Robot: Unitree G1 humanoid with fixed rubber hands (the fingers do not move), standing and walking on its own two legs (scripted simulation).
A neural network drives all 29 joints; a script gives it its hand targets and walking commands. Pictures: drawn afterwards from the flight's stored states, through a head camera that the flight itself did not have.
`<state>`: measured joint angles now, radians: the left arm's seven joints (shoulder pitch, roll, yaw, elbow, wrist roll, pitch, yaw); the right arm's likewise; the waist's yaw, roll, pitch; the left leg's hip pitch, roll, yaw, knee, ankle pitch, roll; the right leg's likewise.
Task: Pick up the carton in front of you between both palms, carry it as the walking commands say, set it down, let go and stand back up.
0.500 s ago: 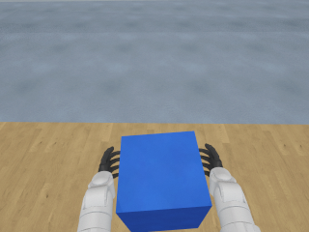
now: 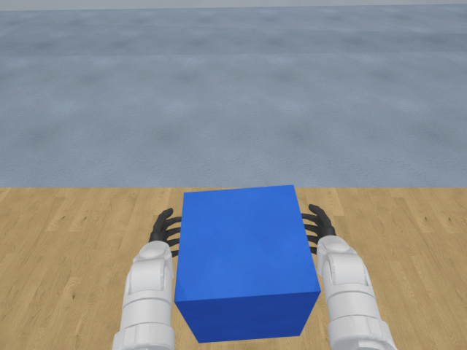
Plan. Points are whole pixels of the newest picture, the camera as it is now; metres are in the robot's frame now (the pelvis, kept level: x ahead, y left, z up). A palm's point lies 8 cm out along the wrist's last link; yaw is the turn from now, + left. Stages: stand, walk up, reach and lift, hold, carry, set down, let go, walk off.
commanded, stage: reach and lift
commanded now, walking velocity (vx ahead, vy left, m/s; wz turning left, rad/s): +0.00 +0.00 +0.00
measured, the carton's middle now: (244, 267) +0.30 +0.00 -0.05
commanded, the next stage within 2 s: hold in 0.60 s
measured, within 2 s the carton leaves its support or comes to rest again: neither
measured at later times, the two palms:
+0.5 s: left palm (159, 243) +0.30 +0.15 +0.04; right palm (326, 238) +0.30 -0.15 +0.04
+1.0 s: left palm (156, 242) +0.29 +0.15 +0.06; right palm (329, 237) +0.29 -0.15 +0.05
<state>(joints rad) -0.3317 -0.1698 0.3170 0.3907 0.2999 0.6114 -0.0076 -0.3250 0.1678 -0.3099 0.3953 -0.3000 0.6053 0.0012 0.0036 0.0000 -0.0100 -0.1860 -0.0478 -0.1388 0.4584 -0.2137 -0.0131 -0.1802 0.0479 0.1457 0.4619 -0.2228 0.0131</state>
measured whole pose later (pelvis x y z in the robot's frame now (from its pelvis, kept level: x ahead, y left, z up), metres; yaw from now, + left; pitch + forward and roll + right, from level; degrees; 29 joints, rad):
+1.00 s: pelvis +0.01 +0.00 +0.01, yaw +0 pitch -7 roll +0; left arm -0.30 -0.16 0.25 0.27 0.29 0.75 -0.01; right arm -0.29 0.16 -0.24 0.26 -0.28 0.76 0.00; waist 0.00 0.00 0.00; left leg -0.06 -0.04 -0.14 0.37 -0.19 -0.01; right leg -0.05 0.04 0.13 0.37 -0.20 0.01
